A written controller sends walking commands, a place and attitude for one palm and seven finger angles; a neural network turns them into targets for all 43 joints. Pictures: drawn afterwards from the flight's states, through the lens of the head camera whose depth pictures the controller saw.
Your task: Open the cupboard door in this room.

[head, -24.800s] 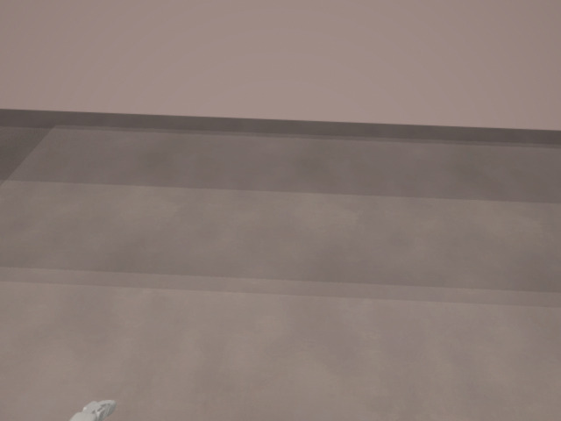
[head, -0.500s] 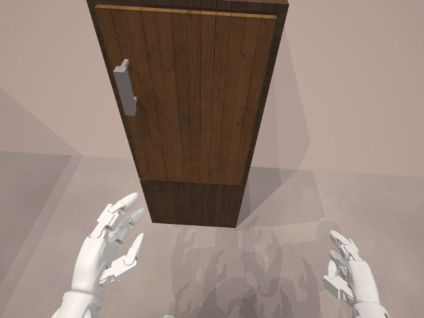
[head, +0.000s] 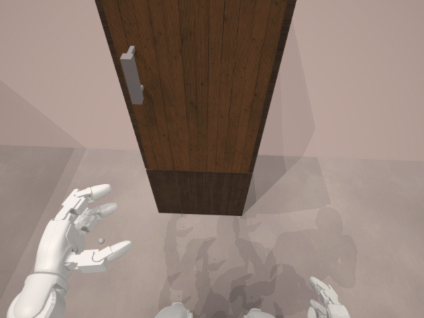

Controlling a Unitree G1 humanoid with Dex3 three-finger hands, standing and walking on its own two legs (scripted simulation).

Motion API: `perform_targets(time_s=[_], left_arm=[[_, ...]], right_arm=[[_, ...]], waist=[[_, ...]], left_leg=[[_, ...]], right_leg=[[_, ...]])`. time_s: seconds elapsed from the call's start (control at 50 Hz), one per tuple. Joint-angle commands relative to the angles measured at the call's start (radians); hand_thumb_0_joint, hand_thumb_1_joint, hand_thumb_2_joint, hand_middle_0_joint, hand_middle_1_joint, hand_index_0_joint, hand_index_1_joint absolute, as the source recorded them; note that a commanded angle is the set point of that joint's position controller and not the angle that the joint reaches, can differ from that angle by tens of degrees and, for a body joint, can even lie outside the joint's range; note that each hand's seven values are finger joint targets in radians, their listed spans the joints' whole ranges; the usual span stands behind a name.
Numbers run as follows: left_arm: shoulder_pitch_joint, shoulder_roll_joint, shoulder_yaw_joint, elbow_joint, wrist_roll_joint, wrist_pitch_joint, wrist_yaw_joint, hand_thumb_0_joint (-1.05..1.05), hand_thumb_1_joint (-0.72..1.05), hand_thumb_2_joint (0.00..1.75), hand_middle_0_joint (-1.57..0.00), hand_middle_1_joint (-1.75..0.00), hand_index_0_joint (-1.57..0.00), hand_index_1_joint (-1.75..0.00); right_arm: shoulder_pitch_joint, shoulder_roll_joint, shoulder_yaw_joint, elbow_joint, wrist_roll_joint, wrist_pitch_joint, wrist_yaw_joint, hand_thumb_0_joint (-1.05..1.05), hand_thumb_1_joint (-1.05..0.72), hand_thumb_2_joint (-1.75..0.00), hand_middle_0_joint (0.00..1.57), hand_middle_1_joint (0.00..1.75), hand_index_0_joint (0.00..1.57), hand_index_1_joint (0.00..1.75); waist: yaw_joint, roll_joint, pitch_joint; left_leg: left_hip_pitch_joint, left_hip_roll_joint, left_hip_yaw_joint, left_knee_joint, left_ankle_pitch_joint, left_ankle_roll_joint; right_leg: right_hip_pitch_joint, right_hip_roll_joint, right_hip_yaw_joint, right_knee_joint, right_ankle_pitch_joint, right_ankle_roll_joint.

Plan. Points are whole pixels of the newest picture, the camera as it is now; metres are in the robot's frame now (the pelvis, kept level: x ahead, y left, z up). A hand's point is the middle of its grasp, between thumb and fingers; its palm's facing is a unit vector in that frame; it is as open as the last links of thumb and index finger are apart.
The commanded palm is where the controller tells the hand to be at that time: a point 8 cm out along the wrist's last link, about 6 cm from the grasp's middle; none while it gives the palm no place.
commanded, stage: raise the hand with hooked fingers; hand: left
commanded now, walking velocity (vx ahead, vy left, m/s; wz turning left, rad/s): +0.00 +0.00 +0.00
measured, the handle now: (134, 75) +0.62 +0.21 +0.11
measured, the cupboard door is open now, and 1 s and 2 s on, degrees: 0 0 0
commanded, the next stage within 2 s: move the hooked fingers beside the handle in 1.24 s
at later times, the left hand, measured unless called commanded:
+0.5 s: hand (58, 199) +0.28 +0.26 +0.11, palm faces +0.05 -1.00 -0.07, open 13.8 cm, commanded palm +0.26 +0.31 +0.11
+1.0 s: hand (59, 177) +0.31 +0.27 +0.12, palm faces +0.01 -1.00 -0.02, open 14.0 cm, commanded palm +0.28 +0.32 +0.13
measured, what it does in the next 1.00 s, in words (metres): stands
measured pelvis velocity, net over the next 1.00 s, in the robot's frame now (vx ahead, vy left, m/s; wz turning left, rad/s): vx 0.03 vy -0.01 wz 0.01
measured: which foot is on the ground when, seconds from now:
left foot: down 0.00-1.00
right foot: down 0.00-1.00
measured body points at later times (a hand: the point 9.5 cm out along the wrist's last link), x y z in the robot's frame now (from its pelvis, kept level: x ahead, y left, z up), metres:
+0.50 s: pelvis +0.02 +0.00 +0.02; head +0.04 +0.01 +0.47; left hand +0.27 +0.32 +0.11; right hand +0.21 -0.22 -0.04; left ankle +0.04 +0.09 -0.68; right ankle +0.03 -0.12 -0.68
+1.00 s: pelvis +0.03 -0.01 +0.03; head +0.05 +0.00 +0.48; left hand +0.31 +0.32 +0.13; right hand +0.18 -0.26 -0.04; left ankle +0.04 +0.09 -0.68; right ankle +0.03 -0.12 -0.68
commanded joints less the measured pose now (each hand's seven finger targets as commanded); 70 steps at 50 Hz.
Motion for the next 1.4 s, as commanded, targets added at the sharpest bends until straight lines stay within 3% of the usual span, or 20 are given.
perform_targets(time_s=[0.0,0.04,0.08,0.18,0.26,0.28,0.38,0.48,0.58,0.66,0.72,0.8,0.9,1.02,1.12,1.14,1.16,1.22,1.32,1.38], left_arm=[[-0.120,0.146,0.099,-0.235,0.016,-0.190,0.054,0.00,-0.13,0.46,-0.27,-0.96,-0.27,-0.96],[-0.144,0.130,0.056,-0.164,0.029,-0.217,0.010,0.00,-0.17,0.44,-0.28,-0.99,-0.28,-0.99],[-0.171,0.127,0.033,-0.110,0.015,-0.203,-0.055,0.00,-0.22,0.42,-0.28,-1.02,-0.28,-1.02],[-0.266,0.275,0.160,-0.115,-0.026,-0.129,-0.121,0.00,-0.34,0.37,-0.29,-1.10,-0.29,-1.10],[-0.284,0.299,0.238,-0.147,-0.054,-0.132,-0.083,0.00,-0.43,0.33,-0.29,-1.15,-0.29,-1.15],[-0.292,0.312,0.256,-0.128,-0.060,-0.132,-0.079,0.00,-0.45,0.32,-0.30,-1.17,-0.30,-1.17],[-0.352,0.258,0.182,0.017,-0.042,-0.079,-0.129,0.00,-0.50,0.30,-0.30,-1.20,-0.30,-1.20],[-0.453,0.334,0.224,0.086,-0.056,-0.003,-0.213,0.00,-0.50,0.30,-0.30,-1.20,-0.30,-1.20],[-0.585,0.440,0.331,0.035,-0.081,-0.051,-0.224,0.00,-0.50,0.30,-0.30,-1.20,-0.30,-1.20],[-0.614,0.421,0.318,0.141,-0.078,-0.054,-0.241,0.00,-0.50,0.30,-0.30,-1.20,-0.30,-1.20],[-0.640,0.438,0.312,0.232,-0.074,-0.009,-0.283,0.00,-0.50,0.30,-0.30,-1.20,-0.30,-1.20],[-0.590,0.401,0.283,0.293,-0.086,0.033,-0.327,0.00,-0.50,0.30,-0.30,-1.20,-0.30,-1.20],[-0.619,0.469,0.354,0.185,-0.093,-0.028,-0.288,0.00,-0.50,0.30,-0.30,-1.20,-0.30,-1.20],[-0.638,0.453,0.347,0.169,-0.072,-0.076,-0.245,0.00,-0.50,0.30,-0.30,-1.20,-0.30,-1.20],[-0.631,0.429,0.307,0.200,-0.070,-0.046,-0.274,0.00,-0.50,0.30,-0.30,-1.20,-0.30,-1.20],[-0.630,0.437,0.315,0.202,-0.071,-0.042,-0.276,0.00,-0.50,0.30,-0.30,-1.20,-0.30,-1.20],[-0.625,0.428,0.306,0.207,-0.072,-0.040,-0.281,0.00,-0.50,0.30,-0.30,-1.20,-0.30,-1.20],[-0.634,0.432,0.322,0.229,-0.089,-0.041,-0.286,0.00,-0.50,0.30,-0.30,-1.20,-0.30,-1.20],[-0.642,0.423,0.312,0.261,-0.086,-0.043,-0.286,0.00,-0.50,0.30,-0.30,-1.20,-0.30,-1.20],[-0.801,0.415,0.267,0.269,-0.071,-0.047,-0.281,0.00,-0.50,0.30,-0.30,-1.20,-0.30,-1.20]], right_arm=[[-0.123,-0.167,-0.076,-0.160,-0.012,-0.092,0.004,0.00,-0.90,-0.90,0.20,0.30,0.20,0.30],[-0.104,-0.187,-0.079,-0.140,-0.008,-0.104,0.008,0.00,-0.90,-0.90,0.20,0.30,0.20,0.30],[-0.102,-0.207,-0.083,-0.141,0.003,-0.113,0.004,0.00,-0.90,-0.90,0.20,0.30,0.20,0.30],[-0.103,-0.222,-0.086,-0.141,0.018,-0.132,-0.022,0.00,-0.90,-0.90,0.20,0.30,0.20,0.30],[-0.103,-0.204,-0.077,-0.134,0.010,-0.134,-0.022,0.00,-0.90,-0.90,0.20,0.30,0.20,0.30],[-0.098,-0.204,-0.075,-0.129,0.007,-0.131,-0.020,0.00,-0.90,-0.90,0.20,0.30,0.20,0.30],[-0.095,-0.215,-0.070,-0.120,0.013,-0.113,-0.013,0.00,-0.90,-0.90,0.20,0.30,0.20,0.30],[-0.094,-0.228,-0.067,-0.125,0.017,-0.101,-0.027,0.00,-0.90,-0.90,0.20,0.30,0.20,0.30],[-0.099,-0.220,-0.061,-0.115,0.008,-0.100,-0.034,0.00,-0.90,-0.90,0.20,0.30,0.20,0.30],[-0.094,-0.219,-0.061,-0.095,0.013,-0.095,-0.037,0.00,-0.90,-0.90,0.20,0.30,0.20,0.30],[-0.092,-0.229,-0.061,-0.091,0.019,-0.086,-0.041,0.00,-0.90,-0.90,0.20,0.30,0.20,0.30],[-0.093,-0.236,-0.065,-0.116,0.022,-0.082,-0.033,0.00,-0.90,-0.90,0.20,0.30,0.20,0.30],[-0.089,-0.231,-0.072,-0.131,0.010,-0.081,-0.018,0.00,-0.90,-0.90,0.20,0.30,0.20,0.30],[-0.089,-0.221,-0.071,-0.122,0.011,-0.080,-0.019,0.00,-0.90,-0.90,0.20,0.30,0.20,0.30],[-0.093,-0.224,-0.067,-0.121,0.017,-0.081,-0.029,0.00,-0.90,-0.90,0.20,0.30,0.20,0.30],[-0.089,-0.226,-0.069,-0.121,0.017,-0.081,-0.030,0.00,-0.90,-0.90,0.20,0.30,0.20,0.30],[-0.094,-0.225,-0.068,-0.121,0.019,-0.084,-0.031,0.00,-0.90,-0.90,0.20,0.30,0.20,0.30],[-0.095,-0.227,-0.067,-0.118,0.019,-0.084,-0.033,0.00,-0.90,-0.90,0.20,0.30,0.20,0.30],[-0.094,-0.227,-0.064,-0.117,0.018,-0.085,-0.031,0.00,-0.90,-0.90,0.20,0.30,0.20,0.30],[-0.089,-0.231,-0.061,-0.102,0.018,-0.081,-0.038,0.00,-0.90,-0.90,0.20,0.30,0.20,0.30]], waist=[[0.025,0.018,-0.122],[-0.004,0.028,-0.088],[-0.015,0.015,-0.080],[0.027,0.066,-0.170],[0.050,0.087,-0.197],[0.051,0.087,-0.179],[0.023,0.101,-0.096],[0.026,0.035,-0.141],[0.044,0.069,-0.220],[0.028,0.064,-0.182],[0.030,0.078,-0.167],[0.040,0.011,-0.158],[0.052,0.023,-0.212],[0.041,0.113,-0.184],[0.034,0.096,-0.163],[0.032,0.059,-0.168],[0.034,0.084,-0.160],[0.031,0.016,-0.147],[0.032,0.026,-0.140],[0.002,0.038,-0.121]], left_leg=[[0.122,0.005,-0.077,-0.208,0.097,-0.020],[0.114,0.005,-0.081,-0.209,0.037,-0.019],[0.116,0.001,-0.084,-0.215,-0.002,-0.015],[0.195,-0.003,-0.095,-0.262,0.027,-0.015],[0.269,0.004,-0.093,-0.282,0.183,-0.026],[0.273,0.002,-0.093,-0.279,0.208,-0.028],[0.282,0.000,-0.080,-0.291,0.243,-0.029],[0.306,-0.006,-0.073,-0.296,0.275,-0.020],[0.378,-0.008,-0.072,-0.300,0.369,-0.024],[0.379,-0.006,-0.071,-0.320,0.338,-0.023],[0.374,-0.010,-0.059,-0.328,0.327,-0.018],[0.337,-0.015,-0.054,-0.330,0.314,-0.011],[0.355,-0.015,-0.047,-0.327,0.328,-0.010],[0.363,-0.015,-0.039,-0.336,0.269,-0.010],[0.351,-0.012,-0.043,-0.342,0.249,-0.007],[0.352,-0.012,-0.048,-0.343,0.254,-0.006],[0.355,-0.011,-0.045,-0.343,0.250,-0.007],[0.335,-0.012,-0.047,-0.339,0.242,-0.006],[0.328,-0.014,-0.046,-0.338,0.224,-0.009],[0.328,-0.013,-0.053,-0.333,0.196,-0.008]], right_leg=[[0.055,0.023,-0.013,-0.134,0.016,-0.014],[0.017,0.023,-0.013,-0.142,-0.024,-0.013],[0.023,0.024,-0.003,-0.162,-0.040,-0.013],[0.122,0.019,0.004,-0.196,-0.008,-0.016],[0.181,0.023,-0.015,-0.199,0.116,-0.020],[0.189,0.030,-0.014,-0.201,0.139,-0.024],[0.176,0.032,-0.016,-0.225,0.192,-0.022],[0.231,0.032,-0.006,-0.258,0.245,-0.020],[0.283,0.034,0.002,-0.265,0.318,-0.024],[0.264,0.028,0.000,-0.286,0.293,-0.020],[0.273,0.023,0.009,-0.304,0.301,-0.020],[0.290,0.018,0.015,-0.313,0.303,-0.019],[0.309,0.024,0.026,-0.307,0.304,-0.019],[0.289,0.021,0.034,-0.315,0.240,-0.019],[0.288,0.019,0.038,-0.327,0.229,-0.018],[0.289,0.021,0.032,-0.327,0.234,-0.016],[0.281,0.021,0.034,-0.329,0.228,-0.017],[0.283,0.021,0.038,-0.334,0.224,-0.013],[0.269,0.020,0.039,-0.327,0.205,-0.014],[0.233,0.022,0.039,-0.325,0.173,-0.015]])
